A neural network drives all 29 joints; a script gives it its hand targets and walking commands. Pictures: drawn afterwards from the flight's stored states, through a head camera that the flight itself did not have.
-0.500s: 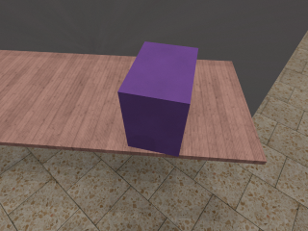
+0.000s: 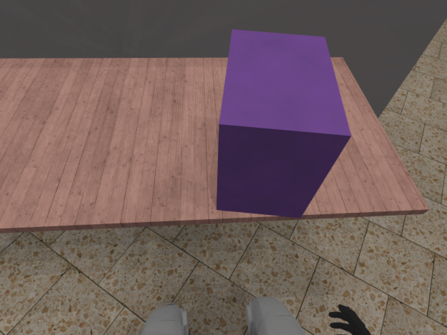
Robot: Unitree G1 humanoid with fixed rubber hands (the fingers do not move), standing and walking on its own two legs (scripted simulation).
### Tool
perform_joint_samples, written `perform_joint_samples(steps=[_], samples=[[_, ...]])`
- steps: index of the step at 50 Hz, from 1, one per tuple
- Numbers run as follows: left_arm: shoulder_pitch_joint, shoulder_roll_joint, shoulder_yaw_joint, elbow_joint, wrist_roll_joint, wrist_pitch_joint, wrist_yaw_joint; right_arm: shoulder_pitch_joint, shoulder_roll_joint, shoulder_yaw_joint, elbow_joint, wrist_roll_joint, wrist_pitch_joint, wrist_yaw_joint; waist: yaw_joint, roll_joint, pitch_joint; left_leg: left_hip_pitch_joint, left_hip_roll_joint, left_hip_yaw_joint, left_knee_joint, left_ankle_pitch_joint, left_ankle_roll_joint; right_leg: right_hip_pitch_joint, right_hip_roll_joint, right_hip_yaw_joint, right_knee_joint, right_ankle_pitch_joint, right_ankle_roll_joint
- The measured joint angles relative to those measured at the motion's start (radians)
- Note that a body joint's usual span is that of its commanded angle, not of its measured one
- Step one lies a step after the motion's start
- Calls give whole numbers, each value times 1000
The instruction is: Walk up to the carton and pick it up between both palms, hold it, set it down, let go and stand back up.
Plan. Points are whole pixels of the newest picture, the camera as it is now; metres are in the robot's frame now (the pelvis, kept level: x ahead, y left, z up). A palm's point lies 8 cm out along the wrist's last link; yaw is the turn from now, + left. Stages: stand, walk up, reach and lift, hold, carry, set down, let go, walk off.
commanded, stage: walk up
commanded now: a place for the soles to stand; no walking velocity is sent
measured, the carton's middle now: (267, 127) +0.49 -0.09 +0.06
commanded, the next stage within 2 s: stand in 1.24 s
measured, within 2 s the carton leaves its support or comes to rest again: neither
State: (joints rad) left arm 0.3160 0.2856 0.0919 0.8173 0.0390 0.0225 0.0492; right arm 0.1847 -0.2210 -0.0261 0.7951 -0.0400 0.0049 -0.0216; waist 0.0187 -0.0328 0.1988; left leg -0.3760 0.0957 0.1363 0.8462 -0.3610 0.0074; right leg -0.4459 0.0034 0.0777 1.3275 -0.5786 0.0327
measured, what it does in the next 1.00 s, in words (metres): steps on the spot: right foot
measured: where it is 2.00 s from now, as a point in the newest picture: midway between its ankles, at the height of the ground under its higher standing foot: outside the picture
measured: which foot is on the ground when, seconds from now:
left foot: down 0.00-1.00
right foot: up 0.00-0.22, down 0.24-1.00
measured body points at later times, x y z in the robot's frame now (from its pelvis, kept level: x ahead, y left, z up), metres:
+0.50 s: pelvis +0.01 +0.01 +0.00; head +0.02 +0.01 +0.45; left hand +0.20 +0.23 -0.10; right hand +0.03 -0.26 -0.12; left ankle +0.04 +0.13 -0.70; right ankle +0.02 -0.12 -0.70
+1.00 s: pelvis +0.01 +0.00 +0.03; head +0.01 +0.00 +0.48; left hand +0.16 +0.23 -0.09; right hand +0.04 -0.27 -0.08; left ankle +0.04 +0.13 -0.70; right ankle +0.02 -0.12 -0.70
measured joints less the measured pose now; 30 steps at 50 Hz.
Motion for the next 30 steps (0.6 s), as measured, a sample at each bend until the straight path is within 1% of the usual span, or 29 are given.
perform_joint_samples(steps=[2, 4, 8, 10, 11, 12, 13, 14, 15, 16, 17, 18, 20, 22, 23, 24, 25, 26, 27, 30], samples=[[-35, 12, -1, -32, -1, 5, -10, 2, 0, 8, -13, -8, -6, -6, -13, -8, -1, 11, 8, 28, -14, -1, 8, -22, 7, -39, -25, 6, 1], [-68, 17, -3, -61, 0, 14, -20, 7, -10, 11, -24, -15, -16, -14, -22, -10, -3, 17, 20, 57, -21, -3, 11, -29, 7, -59, -87, 2, 0], [-133, 16, -7, -110, 3, 25, -41, 28, -44, 6, -51, -21, -28, -28, -40, -1, 2, 12, 51, 107, -14, -12, 9, -24, -8, -59, -227, -2, -9], [-159, 13, -10, -127, -2, 21, -53, 41, -64, 1, -61, -18, -24, -30, -50, 7, 4, 5, 71, 123, 3, -21, 2, -1, -18, -51, -324, 24, -20], [-169, 10, -12, -133, -5, 15, -59, 50, -73, -1, -65, -13, -19, -29, -55, 13, 3, -2, 82, 128, 17, -28, -3, 22, -21, -49, -394, 63, -30], [-177, 4, -14, -137, -8, 6, -65, 56, -85, -3, -67, -7, -12, -25, -60, 27, 4, -9, 100, 126, 37, -37, -11, 40, -15, -54, -452, 158, -37], [-186, -8, -16, -136, -11, -4, -69, 58, -99, -6, -66, 0, -3, -20, -69, 55, 14, -16, 124, 107, 62, -50, -16, 48, 6, -70, -461, 203, -40], [-186, -17, -23, -139, -14, -13, -71, 64, -107, -6, -67, 9, 6, -15, -77, 74, 13, -31, 125, 72, 91, -86, -16, 48, 19, -81, -456, 204, -42], [-180, -22, -32, -140, -18, -19, -70, 72, -111, -6, -68, 17, 19, -11, -78, 76, -2, -51, 98, 27, 133, -163, -19, 39, 22, -80, -445, 191, -45], [-173, -28, -42, -137, -22, -21, -66, 81, -113, -5, -71, 23, 32, -10, -73, 77, -18, -65, 68, -14, 180, -217, -24, 32, 24, -73, -439, 179, -49], [-166, -34, -49, -132, -23, -21, -61, 88, -115, -5, -71, 28, 41, -7, -66, 79, -31, -70, 42, -45, 216, -246, -29, 32, 26, -66, -441, 173, -52], [-160, -40, -56, -126, -21, -19, -53, 93, -115, -4, -70, 31, 43, -4, -61, 82, -44, -68, 22, -68, 231, -257, -31, 35, 28, -61, -448, 174, -52], [-149, -50, -67, -118, -16, -12, -42, 108, -107, -3, -69, 31, 34, -1, -53, 84, -70, -48, -6, -91, 194, -251, -32, 40, 26, -57, -468, 183, -44], [-142, -54, -74, -112, -17, -4, -38, 128, -92, 2, -73, 32, 18, 3, -46, 81, -96, -2, -23, -95, 77, -212, -28, 45, 22, -59, -481, 187, -35], [-143, -52, -77, -109, -21, 0, -39, 135, -80, 5, -74, 33, 8, 5, -43, 70, -101, 22, -33, -92, 11, -115, -23, 48, 15, -57, -480, 185, -30], [-147, -44, -78, -101, -26, 5, -40, 136, -62, 10, -71, 32, -1, 8, -35, 42, -99, 43, -49, -77, -17, -45, -18, 56, 1, -41, -476, 183, -25], [-146, -37, -77, -95, -33, 10, -43, 140, -45, 17, -73, 29, -10, 11, -26, 16, -102, 61, -61, -59, -36, -33, -13, 62, -9, -23, -477, 183, -22], [-140, -35, -77, -91, -38, 15, -46, 147, -34, 25, -78, 26, -17, 15, -21, 5, -113, 72, -62, -50, -50, -38, -10, 68, -8, -14, -488, 182, -24], [-132, -35, -77, -89, -40, 18, -47, 152, -28, 30, -84, 25, -20, 19, -22, 3, -123, 79, -58, -50, -61, -45, -9, 79, -4, -14, -507, 176, -25], [-117, -34, -75, -70, -39, 10, -57, 149, -16, 40, -96, 31, -18, 25, -23, 1, -132, 112, -44, -54, -108, -36, -13, 125, 4, -26, -592, 251, -20]])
